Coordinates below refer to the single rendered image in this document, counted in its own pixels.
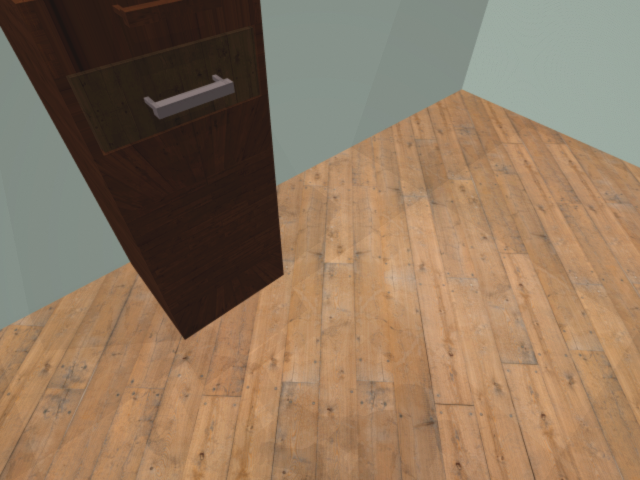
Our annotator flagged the cabinet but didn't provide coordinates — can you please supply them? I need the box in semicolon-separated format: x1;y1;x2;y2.
0;0;284;340

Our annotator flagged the handle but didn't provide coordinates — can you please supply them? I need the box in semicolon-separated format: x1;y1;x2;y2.
144;74;235;119
120;0;222;28

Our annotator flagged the drawer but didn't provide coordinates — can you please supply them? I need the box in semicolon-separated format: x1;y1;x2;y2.
66;26;260;153

